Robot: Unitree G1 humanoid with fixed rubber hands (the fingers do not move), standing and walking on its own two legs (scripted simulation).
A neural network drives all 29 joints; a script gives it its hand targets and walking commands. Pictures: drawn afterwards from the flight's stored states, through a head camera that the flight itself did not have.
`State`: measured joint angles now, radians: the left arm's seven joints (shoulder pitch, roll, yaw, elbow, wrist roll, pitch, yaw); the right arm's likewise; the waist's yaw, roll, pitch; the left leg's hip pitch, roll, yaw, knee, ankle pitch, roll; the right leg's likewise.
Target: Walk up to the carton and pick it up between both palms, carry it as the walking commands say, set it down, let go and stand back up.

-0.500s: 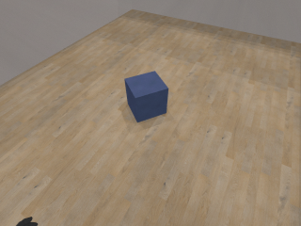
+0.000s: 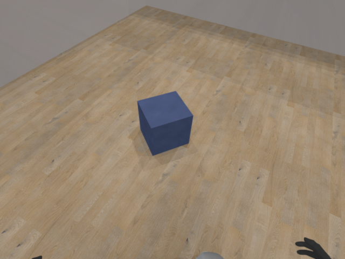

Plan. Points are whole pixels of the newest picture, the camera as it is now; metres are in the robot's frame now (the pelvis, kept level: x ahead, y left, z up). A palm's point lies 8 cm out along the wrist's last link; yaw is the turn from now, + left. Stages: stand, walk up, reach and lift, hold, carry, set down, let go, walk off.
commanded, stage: walk up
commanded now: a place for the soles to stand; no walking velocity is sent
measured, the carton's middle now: (164, 123) +1.05 +0.05 -0.62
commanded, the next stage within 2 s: none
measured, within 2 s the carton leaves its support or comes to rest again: neither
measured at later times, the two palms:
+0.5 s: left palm (27, 224) +0.21 +0.35 -0.07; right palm (283, 176) +0.35 -0.32 -0.07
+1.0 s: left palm (62, 140) +0.45 +0.35 -0.05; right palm (273, 155) +0.45 -0.33 -0.10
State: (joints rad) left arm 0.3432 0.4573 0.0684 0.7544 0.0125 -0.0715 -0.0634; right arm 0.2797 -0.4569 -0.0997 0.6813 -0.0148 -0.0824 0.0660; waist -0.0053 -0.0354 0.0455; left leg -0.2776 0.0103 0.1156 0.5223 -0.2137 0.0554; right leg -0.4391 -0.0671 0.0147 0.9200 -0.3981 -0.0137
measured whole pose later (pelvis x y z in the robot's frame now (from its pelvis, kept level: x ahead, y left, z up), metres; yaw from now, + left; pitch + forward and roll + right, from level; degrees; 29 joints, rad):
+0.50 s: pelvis +0.20 +0.00 -0.01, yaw +2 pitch -1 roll +0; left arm 0.44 0.51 0.08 0.70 0.00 -0.09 -0.04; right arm 0.24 -0.48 -0.08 0.71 -0.01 -0.08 0.09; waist 0.06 0.00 0.03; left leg -0.40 0.04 0.06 0.58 -0.24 0.03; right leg -0.19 -0.08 -0.07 0.61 -0.40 0.01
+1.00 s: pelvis +0.37 +0.00 -0.01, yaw +2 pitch -2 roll +0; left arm 0.31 0.49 0.08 0.71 0.01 -0.10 -0.04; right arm 0.35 -0.48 -0.06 0.75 -0.01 -0.07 0.05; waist 0.00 0.05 0.05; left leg -0.46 0.05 0.01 0.99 -0.43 0.02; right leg -0.33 -0.04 -0.07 0.62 -0.26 -0.02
